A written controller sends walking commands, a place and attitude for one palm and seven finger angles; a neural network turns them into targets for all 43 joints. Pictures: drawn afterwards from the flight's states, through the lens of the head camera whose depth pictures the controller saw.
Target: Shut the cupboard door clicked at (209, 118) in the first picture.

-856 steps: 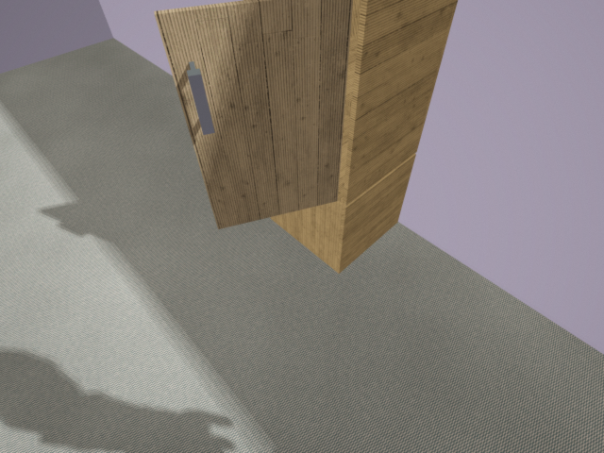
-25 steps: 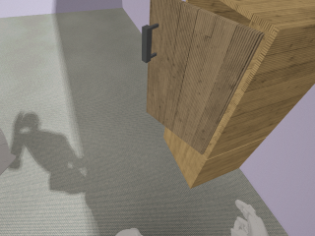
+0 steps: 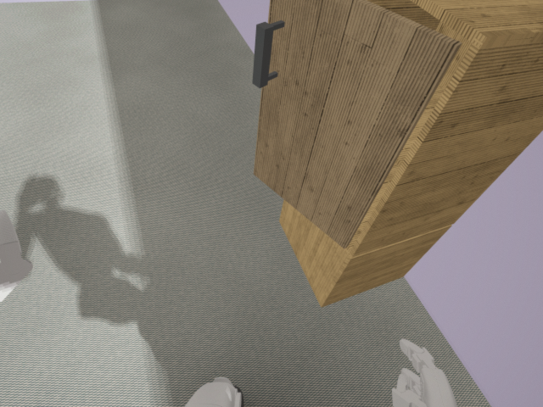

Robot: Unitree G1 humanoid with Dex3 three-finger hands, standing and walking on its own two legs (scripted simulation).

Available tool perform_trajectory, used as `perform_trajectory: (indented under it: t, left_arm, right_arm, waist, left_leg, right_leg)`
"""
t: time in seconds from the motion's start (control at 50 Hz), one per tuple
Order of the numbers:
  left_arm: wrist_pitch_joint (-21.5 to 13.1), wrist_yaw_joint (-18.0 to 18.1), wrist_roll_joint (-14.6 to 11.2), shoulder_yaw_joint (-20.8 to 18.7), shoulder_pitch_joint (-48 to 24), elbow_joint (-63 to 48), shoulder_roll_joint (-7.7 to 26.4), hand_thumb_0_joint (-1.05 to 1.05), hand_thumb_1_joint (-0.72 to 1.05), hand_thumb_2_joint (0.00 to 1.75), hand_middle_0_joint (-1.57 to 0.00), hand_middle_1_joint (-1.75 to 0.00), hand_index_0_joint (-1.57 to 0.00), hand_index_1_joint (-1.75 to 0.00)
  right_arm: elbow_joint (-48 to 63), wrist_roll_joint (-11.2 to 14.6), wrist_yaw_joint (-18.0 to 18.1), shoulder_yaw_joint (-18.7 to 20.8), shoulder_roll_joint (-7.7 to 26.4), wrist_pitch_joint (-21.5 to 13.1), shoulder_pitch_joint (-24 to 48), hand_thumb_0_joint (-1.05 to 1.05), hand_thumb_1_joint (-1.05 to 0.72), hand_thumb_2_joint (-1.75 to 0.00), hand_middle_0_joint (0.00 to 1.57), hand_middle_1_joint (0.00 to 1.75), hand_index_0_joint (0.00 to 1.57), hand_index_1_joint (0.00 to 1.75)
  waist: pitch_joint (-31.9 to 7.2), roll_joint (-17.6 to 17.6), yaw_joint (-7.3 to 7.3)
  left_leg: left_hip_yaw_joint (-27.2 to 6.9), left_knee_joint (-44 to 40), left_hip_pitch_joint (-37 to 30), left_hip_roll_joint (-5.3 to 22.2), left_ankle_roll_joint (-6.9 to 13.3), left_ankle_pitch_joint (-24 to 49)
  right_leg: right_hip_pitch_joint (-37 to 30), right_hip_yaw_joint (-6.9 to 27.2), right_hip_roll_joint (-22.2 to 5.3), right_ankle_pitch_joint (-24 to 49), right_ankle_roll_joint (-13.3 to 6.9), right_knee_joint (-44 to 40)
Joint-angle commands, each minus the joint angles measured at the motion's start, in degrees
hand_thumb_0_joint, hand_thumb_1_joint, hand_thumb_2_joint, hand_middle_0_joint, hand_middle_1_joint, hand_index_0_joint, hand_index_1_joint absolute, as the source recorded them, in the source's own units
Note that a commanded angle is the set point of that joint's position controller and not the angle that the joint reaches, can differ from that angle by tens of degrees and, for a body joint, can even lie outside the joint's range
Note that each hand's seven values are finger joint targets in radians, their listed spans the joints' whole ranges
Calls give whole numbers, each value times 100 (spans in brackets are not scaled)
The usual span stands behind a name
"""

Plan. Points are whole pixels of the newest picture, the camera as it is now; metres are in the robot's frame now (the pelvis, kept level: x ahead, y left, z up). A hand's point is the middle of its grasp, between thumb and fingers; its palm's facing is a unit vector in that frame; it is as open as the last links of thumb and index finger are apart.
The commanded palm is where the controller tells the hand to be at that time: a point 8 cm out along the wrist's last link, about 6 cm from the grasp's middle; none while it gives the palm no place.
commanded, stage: step back with the hand held close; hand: left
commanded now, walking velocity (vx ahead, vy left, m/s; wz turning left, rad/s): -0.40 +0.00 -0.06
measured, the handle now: (269, 54) +0.78 +0.08 +0.11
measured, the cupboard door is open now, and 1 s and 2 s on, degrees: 24 24 24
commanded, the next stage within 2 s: stop stepping back and stand still in 0.64 s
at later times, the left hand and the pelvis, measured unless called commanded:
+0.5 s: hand out of the picture +0.15 +0.28 +0.18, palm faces +0.33 -0.88 -0.34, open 7.4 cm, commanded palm +0.08 +0.32 +0.20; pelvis -0.08 +0.03 +0.01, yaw -4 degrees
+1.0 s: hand out of the picture +0.03 +0.34 +0.18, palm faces +0.31 -0.90 -0.31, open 7.4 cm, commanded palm -0.04 +0.37 +0.20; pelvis -0.23 +0.10 +0.02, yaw -9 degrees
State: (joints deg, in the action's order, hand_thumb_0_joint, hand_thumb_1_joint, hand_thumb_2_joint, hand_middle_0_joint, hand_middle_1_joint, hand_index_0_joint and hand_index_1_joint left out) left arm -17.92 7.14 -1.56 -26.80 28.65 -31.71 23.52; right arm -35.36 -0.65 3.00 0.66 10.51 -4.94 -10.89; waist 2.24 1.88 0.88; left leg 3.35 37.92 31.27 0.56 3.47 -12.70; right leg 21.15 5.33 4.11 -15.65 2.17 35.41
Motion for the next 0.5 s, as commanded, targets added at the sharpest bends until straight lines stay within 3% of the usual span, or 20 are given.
perform_trajectory:
  t: [0.0, 0.04, 0.06, 0.08, 0.1, 0.14, 0.16, 0.18, 0.22, 0.26, 0.3, 0.32, 0.34, 0.36, 0.38, 0.4, 0.42, 0.44, 0.46, 0.48]
  left_arm:
    - [-329, 189, -73, -665, -166, -1288, 1238, 0, 90, 90, -20, -30, -20, -30]
    - [-352, 196, -86, -752, -142, -1272, 1263, 0, 90, 90, -20, -30, -20, -30]
    - [-368, 190, -59, -876, -103, -1232, 1314, 0, 90, 90, -20, -30, -20, -30]
    - [-385, 161, -68, -943, 1, -1185, 1236, 0, 90, 90, -20, -30, -20, -30]
    - [-359, 127, -93, -1044, 60, -1048, 1261, 0, 90, 90, -20, -30, -20, -30]
    - [-309, 63, -172, -1045, 1, -1138, 1287, 0, 90, 90, -20, -30, -20, -30]
    - [-288, 49, -229, -1054, 173, -1006, 1297, 0, 90, 90, -20, -30, -20, -30]
    - [-234, 39, -325, -765, 345, -933, 1052, 0, 90, 90, -20, -30, -20, -30]
    - [-201, 41, -389, -562, 312, -993, 1017, 0, 90, 90, -20, -30, -20, -30]
    - [-205, 54, -285, -346, -39, -1089, 999, 0, 90, 90, -20, -30, -20, -30]
    - [-233, 175, -208, -365, -791, -1185, 1301, 0, 90, 90, -20, -30, -20, -30]
    - [-141, 165, -124, -110, -1109, -1062, 1225, 0, 90, 90, -20, -30, -20, -30]
    - [-49, 165, -64, -94, -1112, -959, 1233, 0, 90, 90, -20, -30, -20, -30]
    - [6, 182, -34, -282, -1068, -981, 1420, 0, 90, 90, -20, -30, -20, -30]
    - [75, 156, -56, -146, -1002, -966, 1279, 0, 90, 90, -20, -30, -20, -30]
    - [88, 128, -58, -289, -945, -954, 1345, 0, 90, 90, -20, -30, -20, -30]
    - [52, 101, -78, -372, -917, -1024, 1336, 0, 90, 90, -20, -30, -20, -30]
    - [-105, 43, -142, -506, -731, -1051, 1364, 0, 90, 90, -20, -30, -20, -30]
    - [-171, 0, -168, -749, -274, -1059, 1551, 0, 90, 90, -20, -30, -20, -30]
    - [-142, -12, -205, -917, -24, -1196, 1509, 0, 90, 90, -20, -30, -20, -30]
  right_arm:
    - [814, -18, 124, 343, 750, -246, 397, 0, -90, -90, 20, 30, 20, 30]
    - [877, 17, 157, 351, 829, -243, 426, 0, -90, -90, 20, 30, 20, 30]
    - [901, 20, 191, 375, 884, -288, 489, 0, -90, -90, 20, 30, 20, 30]
    - [933, 26, 219, 388, 958, -334, 507, 0, -90, -90, 20, 30, 20, 30]
    - [914, -7, 235, 407, 989, -357, 522, 0, -90, -90, 20, 30, 20, 30]
    - [890, -35, 182, 435, 911, -373, 488, 0, -90, -90, 20, 30, 20, 30]
    - [891, -32, 162, 440, 905, -394, 489, 0, -90, -90, 20, 30, 20, 30]
    - [849, -1, 107, 395, 799, -408, 447, 0, -90, -90, 20, 30, 20, 30]
    - [725, -14, 43, 367, 807, -406, 411, 0, -90, -90, 20, 30, 20, 30]
    - [556, -53, 8, 347, 739, -335, 253, 0, -90, -90, 20, 30, 20, 30]
    - [452, -82, 40, 268, 663, -292, 257, 0, -90, -90, 20, 30, 20, 30]
    - [462, -33, 87, 286, 663, -315, 294, 0, -90, -90, 20, 30, 20, 30]
    - [479, 11, 120, 328, 666, -322, 344, 0, -90, -90, 20, 30, 20, 30]
    - [481, -29, 149, 308, 697, -310, 407, 0, -90, -90, 20, 30, 20, 30]
    - [507, -24, 182, 212, 641, -229, 432, 0, -90, -90, 20, 30, 20, 30]
    - [580, -16, 226, 195, 746, -184, 540, 0, -90, -90, 20, 30, 20, 30]
    - [668, 19, 258, 233, 866, -178, 619, 0, -90, -90, 20, 30, 20, 30]
    - [767, 106, 205, 319, 886, -249, 584, 0, -90, -90, 20, 30, 20, 30]
    - [875, -20, 178, 339, 1010, -338, 656, 0, -90, -90, 20, 30, 20, 30]
    - [889, -109, 125, 339, 992, -334, 632, 0, -90, -90, 20, 30, 20, 30]
  waist:
    - [-1122, -274, -225]
    - [-1090, -666, -249]
    - [-1058, -1009, -227]
    - [-1103, -1540, -180]
    - [-1141, -1704, -108]
    - [-1213, -1445, -59]
    - [-1261, -1341, -40]
    - [-1258, -1312, -30]
    - [-1264, -1443, -59]
    - [-1168, -824, -126]
    - [-1035, 93, -250]
    - [-981, 617, -230]
    - [-758, 851, -255]
    - [-698, 678, -275]
    - [-531, 124, -338]
    - [-438, -652, -268]
    - [-572, -1316, -189]
    - [-980, -1672, -170]
    - [-1286, -2007, -66]
    - [-1517, -1940, 10]
  left_leg:
    - [-760, -682, -1390, 355, -204, -961]
    - [-1045, -1370, -1063, 599, -76, -1395]
    - [-1409, -2032, -493, 894, 36, -2049]
    - [-1871, -2807, 338, 1379, 222, -2877]
    - [-2191, -3239, 905, 1780, 332, -3265]
    - [-1936, -3211, 617, 1894, 227, -2794]
    - [-1738, -3029, 206, 1840, 156, -2418]
    - [-1395, -2910, -422, 1692, -50, -1976]
    - [-1195, -2828, -983, 1670, -318, -1741]
    - [-677, -1958, -1758, 1207, -523, -931]
    - [-102, -323, -2767, 640, -671, -159]
    - [-56, 245, -2880, 210, -667, -520]
    - [-78, 648, -2872, 72, -608, -429]
    - [-92, 613, -2762, 70, -565, -209]
    - [-318, -125, -2349, 163, -513, 337]
    - [-602, -1128, -2086, 403, -408, 1186]
    - [-1002, -1985, -1632, 850, -253, 1626]
    - [-1542, -2772, -1282, 1394, 2, 363]
    - [-2389, -3492, -785, 1860, 58, -1113]
    - [-2469, -3733, -267, 2069, 92, -2236]
  right_leg:
    - [571, 984, -885, -40, -611, -1221]
    - [199, 435, -394, -228, -393, -870]
    - [-415, 112, -74, -214, -269, -421]
    - [-1317, -227, 236, -122, -156, 399]
    - [-1891, -399, 346, -303, -144, 1031]
    - [-1781, -491, 306, -999, -258, 1306]
    - [-1556, -500, 231, -1128, -283, 922]
    - [-1157, -645, 137, -1379, -335, 410]
    - [-1006, -621, -52, -1333, -310, -635]
    - [-388, -15, -568, -884, -442, -1874]
    - [1155, 980, -1574, -201, -856, -2491]
    - [1644, 844, -1685, -658, -865, -2603]
    - [1941, 708, -1720, -649, -897, -2573]
    - [1862, 555, -1674, 240, -885, -2285]
    - [1288, 159, -1362, 1059, -675, -1690]
    - [929, -227, -715, 1045, -336, -1190]
    - [94, -518, -63, 735, -119, -652]
    - [-740, -495, 247, -377, -96, 116]
    - [-1119, -387, 410, -1291, -146, 1024]
    - [-1553, -301, 369, -1384, -252, 1712]
